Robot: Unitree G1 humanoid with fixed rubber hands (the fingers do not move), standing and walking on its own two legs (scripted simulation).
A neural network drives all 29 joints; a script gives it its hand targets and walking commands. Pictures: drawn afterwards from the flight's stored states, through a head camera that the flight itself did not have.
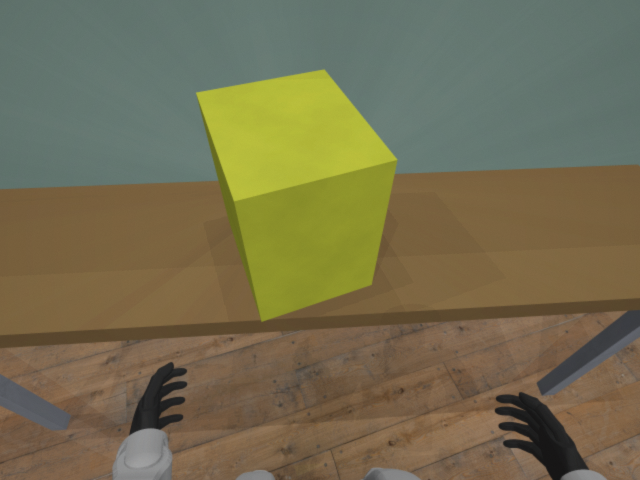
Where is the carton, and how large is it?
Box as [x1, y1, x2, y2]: [196, 69, 396, 321]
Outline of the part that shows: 324,69 196,93 228,219 261,321 371,284 396,159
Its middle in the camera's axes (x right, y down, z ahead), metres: -0.05 -0.07 +0.62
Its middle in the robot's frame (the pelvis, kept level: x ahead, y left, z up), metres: +0.52 +0.06 +0.04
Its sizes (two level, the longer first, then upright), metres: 0.239 0.201 0.277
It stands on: a table, 0.65 m high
